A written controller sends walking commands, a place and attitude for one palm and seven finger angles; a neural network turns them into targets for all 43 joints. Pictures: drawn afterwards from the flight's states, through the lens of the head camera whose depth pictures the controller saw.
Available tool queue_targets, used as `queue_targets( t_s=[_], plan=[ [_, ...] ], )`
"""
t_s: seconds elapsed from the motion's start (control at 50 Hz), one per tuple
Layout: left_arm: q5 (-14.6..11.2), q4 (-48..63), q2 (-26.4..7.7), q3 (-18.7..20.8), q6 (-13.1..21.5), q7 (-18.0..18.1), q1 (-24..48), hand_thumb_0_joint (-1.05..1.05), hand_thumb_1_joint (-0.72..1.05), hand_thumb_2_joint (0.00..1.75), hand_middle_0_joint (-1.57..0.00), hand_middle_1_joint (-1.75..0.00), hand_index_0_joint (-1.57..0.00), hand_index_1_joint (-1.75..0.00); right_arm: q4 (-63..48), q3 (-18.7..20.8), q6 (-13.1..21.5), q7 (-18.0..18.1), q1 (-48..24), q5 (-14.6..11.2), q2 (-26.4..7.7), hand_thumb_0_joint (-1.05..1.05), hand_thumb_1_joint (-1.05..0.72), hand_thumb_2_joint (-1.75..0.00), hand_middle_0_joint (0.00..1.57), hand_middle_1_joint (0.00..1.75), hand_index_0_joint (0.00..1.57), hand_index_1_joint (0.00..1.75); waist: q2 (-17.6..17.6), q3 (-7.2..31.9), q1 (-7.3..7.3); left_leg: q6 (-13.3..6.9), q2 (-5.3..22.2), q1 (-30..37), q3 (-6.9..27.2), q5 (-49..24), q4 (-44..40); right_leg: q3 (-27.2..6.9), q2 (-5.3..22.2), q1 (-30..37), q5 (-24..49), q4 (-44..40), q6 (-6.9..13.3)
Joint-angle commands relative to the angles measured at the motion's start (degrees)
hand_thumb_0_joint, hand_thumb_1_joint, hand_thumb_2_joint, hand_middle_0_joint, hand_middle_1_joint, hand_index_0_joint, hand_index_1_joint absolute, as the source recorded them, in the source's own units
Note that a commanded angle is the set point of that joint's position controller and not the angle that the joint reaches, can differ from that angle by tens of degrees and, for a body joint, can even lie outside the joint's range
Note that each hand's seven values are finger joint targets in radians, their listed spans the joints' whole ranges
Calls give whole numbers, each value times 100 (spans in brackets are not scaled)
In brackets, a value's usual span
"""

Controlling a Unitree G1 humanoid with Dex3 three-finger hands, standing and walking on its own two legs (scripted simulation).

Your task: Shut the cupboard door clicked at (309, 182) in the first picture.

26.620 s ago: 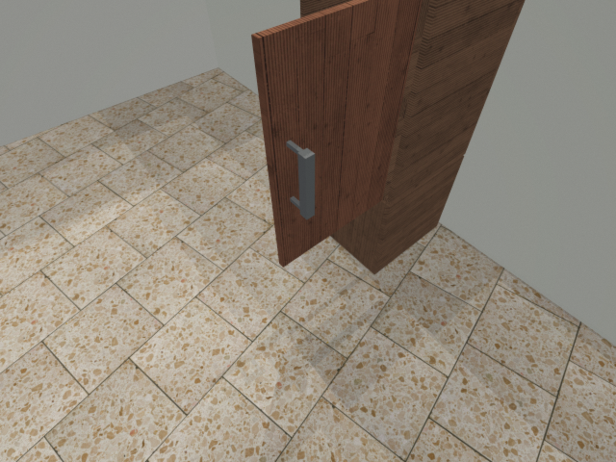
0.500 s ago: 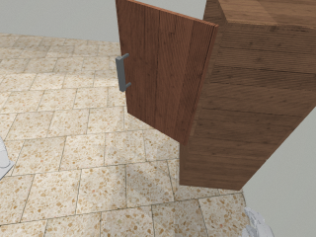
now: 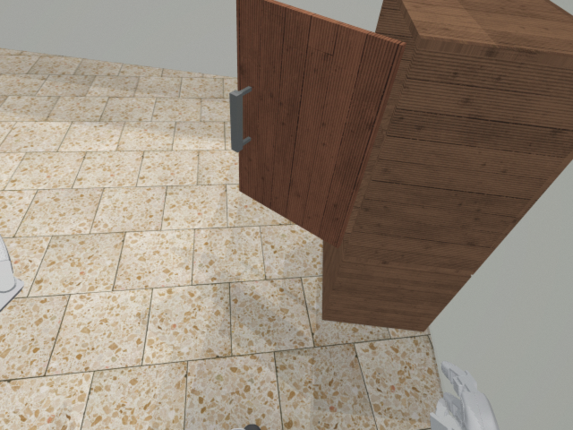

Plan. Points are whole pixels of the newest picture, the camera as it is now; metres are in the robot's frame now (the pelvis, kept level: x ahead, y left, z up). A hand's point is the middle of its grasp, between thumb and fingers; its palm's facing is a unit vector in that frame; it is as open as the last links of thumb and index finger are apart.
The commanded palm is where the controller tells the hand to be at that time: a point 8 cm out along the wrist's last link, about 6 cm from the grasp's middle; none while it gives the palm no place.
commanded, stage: step back with the hand held close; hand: left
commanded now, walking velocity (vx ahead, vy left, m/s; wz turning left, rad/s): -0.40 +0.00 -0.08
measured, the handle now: (242, 119) +0.86 +0.14 -0.03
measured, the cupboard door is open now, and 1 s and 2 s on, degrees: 59 59 59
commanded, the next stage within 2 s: stop stepping back and stand still in 0.02 s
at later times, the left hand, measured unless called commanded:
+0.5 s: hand out of the picture +0.09 +0.32 +0.18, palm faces +0.46 -0.85 -0.27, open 7.4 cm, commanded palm +0.00 +0.34 +0.18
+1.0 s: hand out of the picture -0.03 +0.31 +0.17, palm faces +0.26 -0.85 -0.46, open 7.5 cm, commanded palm -0.08 +0.37 +0.18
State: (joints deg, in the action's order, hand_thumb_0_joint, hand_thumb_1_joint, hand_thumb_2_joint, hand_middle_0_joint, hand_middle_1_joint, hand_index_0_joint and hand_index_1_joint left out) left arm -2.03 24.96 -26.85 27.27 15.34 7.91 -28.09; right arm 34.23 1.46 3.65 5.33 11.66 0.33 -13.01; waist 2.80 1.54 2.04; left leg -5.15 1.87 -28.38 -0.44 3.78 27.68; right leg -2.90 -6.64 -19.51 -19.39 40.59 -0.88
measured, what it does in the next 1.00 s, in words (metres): walks backwards: right foot, then left foot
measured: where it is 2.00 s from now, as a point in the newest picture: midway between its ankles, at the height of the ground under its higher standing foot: outside the picture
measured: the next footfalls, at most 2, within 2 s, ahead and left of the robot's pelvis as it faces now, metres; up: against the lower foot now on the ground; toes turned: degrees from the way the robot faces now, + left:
right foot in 0.22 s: -0.18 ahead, -0.11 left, +0.00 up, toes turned -4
left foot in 0.34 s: +0.06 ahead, +0.08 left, +0.00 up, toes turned -2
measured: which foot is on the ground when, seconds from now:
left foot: down 0.00-0.24, up 0.26-0.32, down 0.34-0.52, up 0.54-0.74, down 0.76-1.00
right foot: up 0.00-0.20, down 0.22-0.38, up 0.40-0.52, down 0.54-0.76, up 0.78-1.00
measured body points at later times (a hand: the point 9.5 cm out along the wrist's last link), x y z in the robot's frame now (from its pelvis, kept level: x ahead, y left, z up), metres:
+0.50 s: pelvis -0.17 +0.05 -0.01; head -0.20 +0.08 +0.44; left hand +0.06 +0.36 +0.19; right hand -0.03 -0.19 -0.08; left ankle +0.02 +0.09 -0.73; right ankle -0.20 -0.05 -0.71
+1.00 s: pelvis -0.27 +0.09 +0.01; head -0.29 +0.11 +0.46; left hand -0.05 +0.36 +0.20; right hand -0.20 -0.14 -0.09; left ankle -0.22 +0.24 -0.73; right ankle -0.26 -0.01 -0.68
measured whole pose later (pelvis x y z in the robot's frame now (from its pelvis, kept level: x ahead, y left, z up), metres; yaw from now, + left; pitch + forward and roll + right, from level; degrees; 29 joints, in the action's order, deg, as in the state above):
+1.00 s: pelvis -0.27 +0.09 +0.01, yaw -9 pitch +0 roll -2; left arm -0.9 27.9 -23.4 23.1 9.7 8.1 -33.8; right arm 36.9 -1.3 3.5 2.7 18.6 1.0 -7.3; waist 0.2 3.8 3.1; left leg 1.3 7.3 -15.6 -2.1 14.5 28.9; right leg 6.8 -0.2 -25.3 -18.8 49.8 0.5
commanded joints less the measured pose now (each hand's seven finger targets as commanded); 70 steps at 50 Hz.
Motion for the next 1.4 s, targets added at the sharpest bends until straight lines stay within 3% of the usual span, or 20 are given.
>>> queue_targets(
  t_s=[0.0, 0.14, 0.18, 0.24, 0.28, 0.34, 0.38, 0.46, 0.48, 0.5, 0.52, 0.56, 0.7, 0.74, 0.78, 1.0, 1.02, 1.06, 1.22, 1.38],
  plan=[
    [-108, 1672, -739, 365, 278, 57, 2, 0, 90, 90, -20, -30, -20, -30, -921, 289, 515, -87, -790, -4, -716, 0, -90, -90, 20, 30, 20, 30, 897, 1138, -351, 123, 1499, -10, 1242, 3095, -2323, 421, -106, 1239, -847, 957, 140],
    [-260, 2545, -945, 357, 193, 297, 204, 0, 90, 90, -20, -30, -20, -30, -439, 139, 749, -212, -566, 174, -512, 0, -90, -90, 20, 30, 20, 30, 1360, 1402, -279, 1194, 1011, 2067, 271, 1880, -2015, 815, 19, 670, -1302, -1703, 355],
    [-223, 2295, -1071, 507, 207, 322, 263, 0, 90, 90, -20, -30, -20, -30, -311, 133, 677, -207, -376, 139, -455, 0, -90, -90, 20, 30, 20, 30, 319, 1239, -179, 1340, 358, 2741, -516, 1365, -223, 163, 828, -280, -1135, -2659, 805],
    [-258, 2220, -1630, 996, 119, 407, 709, 0, 90, 90, -20, -30, -20, -30, -281, 86, 513, -134, -476, 168, -447, 0, -90, -90, 20, 30, 20, 30, -897, 730, -171, 885, 328, 2387, 333, 1070, 2555, -1032, 2584, -1619, -738, -3038, 1423],
    [-202, 1593, -1028, 542, -229, 240, 573, 0, 90, 90, -20, -30, -20, -30, -396, 130, 442, -54, -505, -23, -505, 0, -90, -90, 20, 30, 20, 30, -1203, 162, -20, 706, 267, 2000, 547, 1038, 2118, -604, 1921, -1495, -1083, -2338, 1205],
    [-159, 845, -621, 32, -442, 205, 1474, 0, 90, 90, -20, -30, -20, -30, -431, -97, 398, 52, -499, -40, -705, 0, -90, -90, 20, 30, 20, 30, 1554, -740, 126, 412, 654, 1371, 1243, 2836, -748, 307, 671, -1172, -1149, -540, 270],
    [-91, 520, -768, 40, -479, 208, 1768, 0, 90, 90, -20, -30, -20, -30, -601, -139, 490, 62, -536, -109, -689, 0, -90, -90, 20, 30, 20, 30, 1905, -543, -48, 659, 1367, 224, 2437, 5223, -2606, 634, 68, -190, -1416, 1076, 184],
    [-213, 1027, -829, 262, -626, 121, 656, 0, 90, 90, -20, -30, -20, -30, -888, 126, 432, -61, -651, 21, -627, 0, -90, -90, 20, 30, 20, 30, 1087, 554, -503, 1914, 421, -1148, 299, 3701, -2286, 1529, -392, 2530, -1591, 361, 472],
    [-173, 1351, -758, 193, -548, 129, 99, 0, 90, 90, -20, -30, -20, -30, -982, 93, 398, -130, -632, -31, -491, 0, -90, -90, 20, 30, 20, 30, 436, 678, -569, 1838, -181, -1245, -611, 3303, -277, 1091, 115, 2658, -1684, -806, 823],
    [-72, 1811, -1039, 304, -429, 137, -253, 0, 90, 90, -20, -30, -20, -30, -963, 93, 357, -216, -576, -204, -410, 0, -90, -90, 20, 30, 20, 30, -2175, 324, -509, 1187, -633, -509, -893, 2466, 3793, -1670, 1925, 130, -2802, -2495, 1498],
    [-94, 2360, -1140, 342, -300, 102, -12, 0, 90, 90, -20, -30, -20, -30, -836, 202, 315, -190, -634, -173, -645, 0, -90, -90, 20, 30, 20, 30, -2259, -228, -246, 860, -478, -931, 218, 2235, 5398, -3179, 2955, -1455, -3095, -3547, 1696],
    [-82, 3014, -1955, 1241, -31, 23, 208, 0, 90, 90, -20, -30, -20, -30, -669, 61, 268, -320, -295, 41, -472, 0, -90, -90, 20, 30, 20, 30, -748, 363, -1, 796, 175, -366, 360, 1777, 5591, -1796, 2830, -1945, -2241, -2888, 1448],
    [33, 1110, -989, 504, -34, 415, 1118, 0, 90, 90, -20, -30, -20, -30, -305, 100, 629, 104, 47, 113, -604, 0, -90, -90, 20, 30, 20, 30, 81, 454, 112, 443, 5, 1550, -790, 2112, -153, 250, 1440, -422, -1797, -754, 660],
    [63, 1088, -799, 295, 12, 432, 1366, 0, 90, 90, -20, -30, -20, -30, -508, 199, 666, 91, -29, 88, -917, 0, -90, -90, 20, 30, 20, 30, 2634, -270, 59, -230, 1833, 1946, 2548, 3793, -1626, 878, 524, -2321, -1327, 2207, 87],
    [170, 450, -894, 583, 15, 226, 494, 0, 90, 90, -20, -30, -20, -30, -636, 334, 547, -16, -387, -23, -902, 0, -90, -90, 20, 30, 20, 30, 757, -218, -264, -624, 2306, 1117, 2444, 3102, -1741, 246, 817, -1957, -253, 3299, 58],
    [114, 1781, -1058, 657, -222, 318, -40, 0, 90, 90, -20, -30, -20, -30, -671, 95, 216, -70, -457, 119, -472, 0, -90, -90, 20, 30, 20, 30, 1202, 242, -236, 240, 1013, -562, -20, 3652, -523, 1239, 386, 1875, -821, -905, 303],
    [137, 1707, -1054, 681, -273, 358, 71, 0, 90, 90, -20, -30, -20, -30, -567, 93, 193, -86, -382, 82, -407, 0, -90, -90, 20, 30, 20, 30, 466, 346, -242, 318, 645, -799, -377, 3393, 777, 586, 858, 2067, -1040, -1453, 523],
    [144, 1543, -1460, 947, -256, 437, 342, 0, 90, 90, -20, -30, -20, -30, -602, 135, 302, -35, -439, -5, -427, 0, -90, -90, 20, 30, 20, 30, -1375, 124, -244, 496, -126, -1979, -87, 2814, 3829, -3182, 3011, 1949, -423, -2884, 1478],
    [18, 291, -485, 155, 62, 276, 358, 0, 90, 90, -20, -30, -20, -30, -386, 67, 319, -44, -439, -11, -437, 0, -90, -90, 20, 30, 20, 30, -1219, -238, -107, 599, 97, -430, -461, 1013, 2302, -20, 2015, 890, 2151, -2098, 789],
    [4, 2007, -941, 463, 203, 372, 327, 0, 90, 90, -20, -30, -20, -30, -755, 246, 546, 16, -421, -41, -612, 0, -90, -90, 20, 30, 20, 30, -163, 502, -164, 313, -2, 2027, -478, -201, -263, 104, 1747, 934, 2872, -761, 384]
  ],
)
